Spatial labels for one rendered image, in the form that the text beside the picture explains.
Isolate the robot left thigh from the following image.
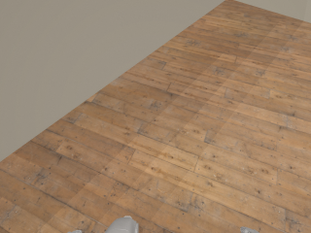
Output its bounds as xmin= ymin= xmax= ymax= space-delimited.
xmin=105 ymin=217 xmax=139 ymax=233

